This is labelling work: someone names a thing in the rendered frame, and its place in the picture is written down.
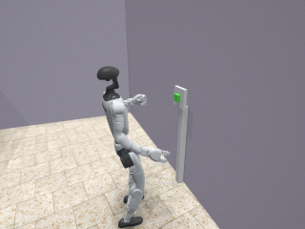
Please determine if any right robot forearm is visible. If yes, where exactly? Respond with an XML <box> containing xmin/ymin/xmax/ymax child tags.
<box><xmin>117</xmin><ymin>135</ymin><xmax>151</xmax><ymax>157</ymax></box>

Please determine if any panel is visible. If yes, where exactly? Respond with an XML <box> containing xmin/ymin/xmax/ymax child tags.
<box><xmin>173</xmin><ymin>85</ymin><xmax>189</xmax><ymax>183</ymax></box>

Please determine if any robot right upper arm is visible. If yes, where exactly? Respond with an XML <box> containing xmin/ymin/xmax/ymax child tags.
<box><xmin>111</xmin><ymin>100</ymin><xmax>126</xmax><ymax>144</ymax></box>

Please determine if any robot head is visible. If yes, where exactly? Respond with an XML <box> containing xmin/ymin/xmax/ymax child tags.
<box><xmin>97</xmin><ymin>66</ymin><xmax>120</xmax><ymax>101</ymax></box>

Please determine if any robot left shin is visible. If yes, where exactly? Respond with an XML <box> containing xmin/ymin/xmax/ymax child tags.
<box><xmin>128</xmin><ymin>173</ymin><xmax>134</xmax><ymax>194</ymax></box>

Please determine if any left robot forearm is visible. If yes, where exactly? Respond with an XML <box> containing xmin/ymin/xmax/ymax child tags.
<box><xmin>124</xmin><ymin>98</ymin><xmax>134</xmax><ymax>107</ymax></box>

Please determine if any button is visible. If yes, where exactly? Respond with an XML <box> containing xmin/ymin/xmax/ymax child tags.
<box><xmin>173</xmin><ymin>94</ymin><xmax>181</xmax><ymax>102</ymax></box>

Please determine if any right robot hand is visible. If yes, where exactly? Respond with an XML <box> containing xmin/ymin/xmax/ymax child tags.
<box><xmin>149</xmin><ymin>149</ymin><xmax>171</xmax><ymax>163</ymax></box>

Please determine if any left robot hand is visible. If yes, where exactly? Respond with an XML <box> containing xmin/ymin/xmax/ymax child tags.
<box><xmin>133</xmin><ymin>94</ymin><xmax>147</xmax><ymax>107</ymax></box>

